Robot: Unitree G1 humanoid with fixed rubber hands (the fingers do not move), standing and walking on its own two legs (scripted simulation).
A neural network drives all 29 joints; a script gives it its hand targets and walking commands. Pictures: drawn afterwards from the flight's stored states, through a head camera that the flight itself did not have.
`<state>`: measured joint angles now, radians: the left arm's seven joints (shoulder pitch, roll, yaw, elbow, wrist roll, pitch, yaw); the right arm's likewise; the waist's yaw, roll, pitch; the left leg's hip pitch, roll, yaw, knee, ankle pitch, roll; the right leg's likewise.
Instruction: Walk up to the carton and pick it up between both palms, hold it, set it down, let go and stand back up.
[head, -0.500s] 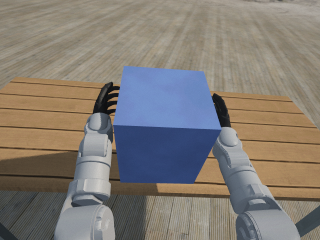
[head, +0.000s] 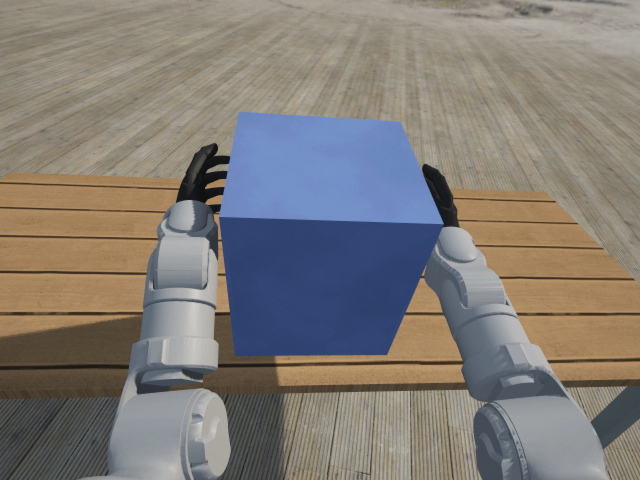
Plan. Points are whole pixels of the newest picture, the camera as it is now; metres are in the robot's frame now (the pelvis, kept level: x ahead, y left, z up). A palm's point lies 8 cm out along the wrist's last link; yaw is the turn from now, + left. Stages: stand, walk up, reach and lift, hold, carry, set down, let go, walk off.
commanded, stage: reach and lift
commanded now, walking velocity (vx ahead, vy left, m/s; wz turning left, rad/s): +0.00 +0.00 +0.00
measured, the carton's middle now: (316, 239) +0.40 +0.00 +0.16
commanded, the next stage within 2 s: hold in 1.18 s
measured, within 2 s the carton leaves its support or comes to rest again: neither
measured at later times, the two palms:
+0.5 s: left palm (197, 185) +0.38 +0.15 +0.24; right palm (451, 213) +0.37 -0.15 +0.22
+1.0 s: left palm (193, 174) +0.38 +0.15 +0.25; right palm (455, 192) +0.37 -0.15 +0.25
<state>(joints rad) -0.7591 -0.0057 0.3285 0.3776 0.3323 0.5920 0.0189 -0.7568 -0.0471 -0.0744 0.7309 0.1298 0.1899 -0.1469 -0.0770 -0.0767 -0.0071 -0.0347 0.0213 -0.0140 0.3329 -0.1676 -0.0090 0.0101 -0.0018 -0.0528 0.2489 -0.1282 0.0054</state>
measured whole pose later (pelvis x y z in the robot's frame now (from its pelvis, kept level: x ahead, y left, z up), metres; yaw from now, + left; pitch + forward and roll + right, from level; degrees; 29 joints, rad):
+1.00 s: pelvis +0.01 +0.00 +0.00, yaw +0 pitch -8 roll -1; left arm -0.81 0.02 0.34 0.29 0.32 0.77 -0.01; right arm -0.85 -0.11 0.01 0.63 0.28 0.41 -0.22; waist -0.11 -0.04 -0.06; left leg -0.03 0.03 -0.02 0.35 -0.19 -0.01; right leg 0.03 0.00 -0.06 0.25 -0.14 0.01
